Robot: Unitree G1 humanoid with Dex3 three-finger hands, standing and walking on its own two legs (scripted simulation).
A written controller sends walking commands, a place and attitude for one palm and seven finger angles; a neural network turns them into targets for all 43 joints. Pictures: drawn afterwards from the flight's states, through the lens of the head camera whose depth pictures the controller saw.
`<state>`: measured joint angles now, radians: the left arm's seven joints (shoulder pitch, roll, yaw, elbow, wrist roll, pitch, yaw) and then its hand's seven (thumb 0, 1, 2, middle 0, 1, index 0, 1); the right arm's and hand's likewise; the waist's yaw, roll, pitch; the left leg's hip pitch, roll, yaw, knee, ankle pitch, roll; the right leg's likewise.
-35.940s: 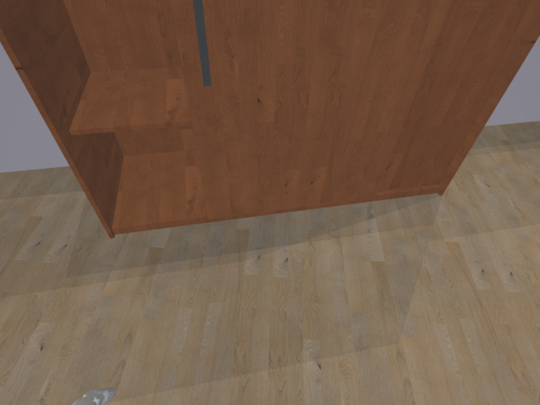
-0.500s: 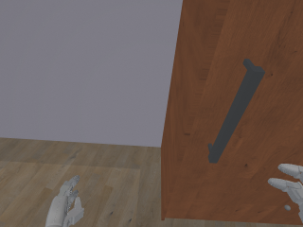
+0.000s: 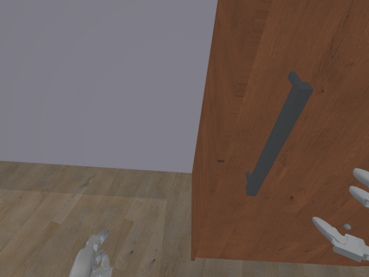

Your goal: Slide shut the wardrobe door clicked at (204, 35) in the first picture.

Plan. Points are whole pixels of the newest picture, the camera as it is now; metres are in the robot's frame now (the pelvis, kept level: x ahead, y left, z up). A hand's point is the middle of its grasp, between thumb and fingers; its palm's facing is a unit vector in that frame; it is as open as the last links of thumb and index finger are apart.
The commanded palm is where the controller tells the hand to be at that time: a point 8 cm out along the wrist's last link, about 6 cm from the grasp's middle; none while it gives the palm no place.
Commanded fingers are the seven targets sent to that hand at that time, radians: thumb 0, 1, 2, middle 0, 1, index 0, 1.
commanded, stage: draw the hand back to the body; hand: right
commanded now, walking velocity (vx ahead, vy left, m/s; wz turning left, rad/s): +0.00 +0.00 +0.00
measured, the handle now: (268, 143) +0.36 -0.18 +0.14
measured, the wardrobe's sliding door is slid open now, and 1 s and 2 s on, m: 0.00 0.00 0.00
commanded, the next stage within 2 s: step back with the hand held close in 0.62 s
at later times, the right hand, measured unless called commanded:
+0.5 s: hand (336, 209) +0.20 -0.24 +0.15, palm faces +0.43 +0.81 -0.40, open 7.5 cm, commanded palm +0.15 -0.28 +0.17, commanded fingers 0.00 -0.90 -0.90 0.20 0.30 0.20 0.30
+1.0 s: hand (336, 213) +0.20 -0.25 +0.14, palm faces +0.36 +0.80 -0.48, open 7.4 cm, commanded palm +0.14 -0.29 +0.18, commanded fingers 0.00 -0.90 -0.90 0.20 0.30 0.20 0.30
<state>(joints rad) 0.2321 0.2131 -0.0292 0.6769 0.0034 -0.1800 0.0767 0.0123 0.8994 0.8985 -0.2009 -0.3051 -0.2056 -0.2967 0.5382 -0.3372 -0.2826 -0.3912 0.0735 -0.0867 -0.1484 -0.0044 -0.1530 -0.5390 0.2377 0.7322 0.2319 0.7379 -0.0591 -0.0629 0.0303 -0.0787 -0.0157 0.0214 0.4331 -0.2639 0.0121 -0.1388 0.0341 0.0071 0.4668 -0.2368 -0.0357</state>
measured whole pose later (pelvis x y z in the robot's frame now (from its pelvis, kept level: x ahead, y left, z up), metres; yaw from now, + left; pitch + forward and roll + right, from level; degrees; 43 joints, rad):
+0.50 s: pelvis +0.02 +0.01 +0.00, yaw +0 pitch -5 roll +0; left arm 0.20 0.23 0.00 0.66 0.01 -0.12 0.06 0.01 0.90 0.90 -0.20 -0.30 -0.20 -0.30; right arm 0.51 -0.34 -0.31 -0.39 0.08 -0.08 -0.13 0.01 -0.86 -0.88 0.21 0.32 0.21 0.32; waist -0.06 -0.07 0.03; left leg -0.03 -0.04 0.02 0.36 -0.25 0.03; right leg -0.09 0.01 0.01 0.41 -0.23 -0.02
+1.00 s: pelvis +0.00 +0.01 +0.00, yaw +1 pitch -1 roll +1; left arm 0.17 0.26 0.01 0.58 -0.02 0.00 0.07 0.01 0.90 0.90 -0.20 -0.30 -0.20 -0.30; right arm 0.53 -0.38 -0.34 -0.39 0.07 -0.11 -0.12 0.01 -0.89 -0.90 0.21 0.30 0.21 0.30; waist -0.02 -0.08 0.03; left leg -0.18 -0.04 0.01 0.42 -0.23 0.02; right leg -0.24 0.00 0.00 0.48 -0.23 -0.02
